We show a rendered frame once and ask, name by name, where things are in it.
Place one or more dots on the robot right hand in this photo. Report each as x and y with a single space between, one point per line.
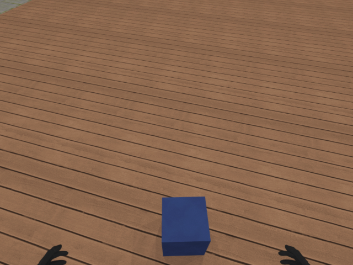
293 253

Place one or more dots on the robot left hand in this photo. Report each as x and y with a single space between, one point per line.
51 254

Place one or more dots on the carton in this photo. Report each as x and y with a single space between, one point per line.
185 229

